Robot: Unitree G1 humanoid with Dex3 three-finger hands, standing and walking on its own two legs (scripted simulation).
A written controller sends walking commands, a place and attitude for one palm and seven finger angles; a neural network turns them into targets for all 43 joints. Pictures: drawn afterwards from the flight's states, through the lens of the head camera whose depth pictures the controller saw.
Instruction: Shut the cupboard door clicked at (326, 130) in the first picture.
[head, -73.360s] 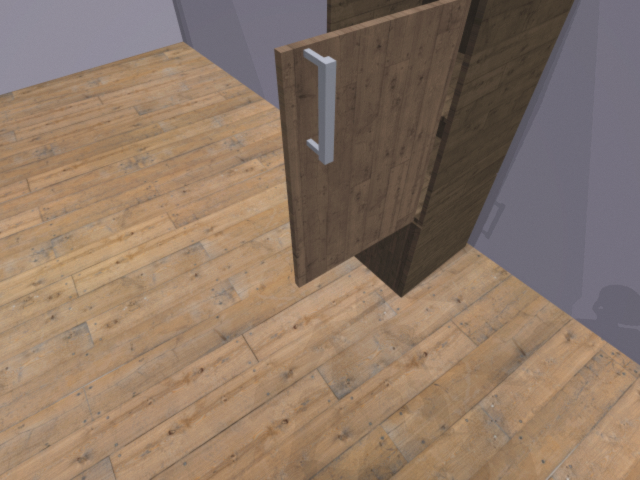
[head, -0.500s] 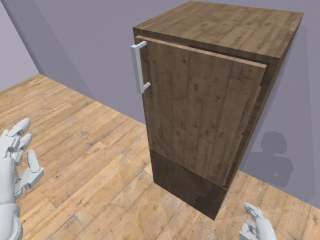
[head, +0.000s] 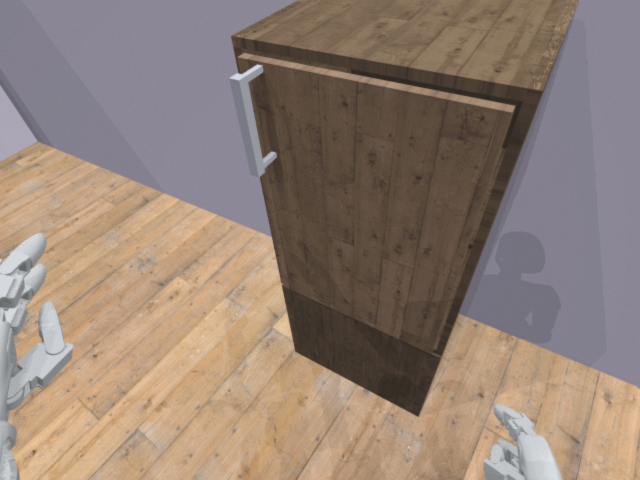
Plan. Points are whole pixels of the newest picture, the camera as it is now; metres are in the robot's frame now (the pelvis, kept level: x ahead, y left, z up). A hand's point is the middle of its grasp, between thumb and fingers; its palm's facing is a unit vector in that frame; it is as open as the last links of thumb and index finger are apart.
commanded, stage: step back with the hand held close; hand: left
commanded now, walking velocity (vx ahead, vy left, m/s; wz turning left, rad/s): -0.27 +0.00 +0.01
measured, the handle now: (256, 123) +0.60 +0.15 +0.16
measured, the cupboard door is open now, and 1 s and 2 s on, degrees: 0 0 0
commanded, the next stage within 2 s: stop stepping back and stand still in 0.94 s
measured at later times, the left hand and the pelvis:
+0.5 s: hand out of the picture +0.11 +0.29 +0.15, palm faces +0.46 -0.78 -0.43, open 7.4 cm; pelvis -0.08 +0.02 -0.01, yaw +1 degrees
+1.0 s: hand out of the picture +0.02 +0.32 +0.17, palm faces +0.49 -0.77 -0.42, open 7.4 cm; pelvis -0.17 +0.04 -0.02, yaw +5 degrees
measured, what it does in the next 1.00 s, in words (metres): walks backwards: right foot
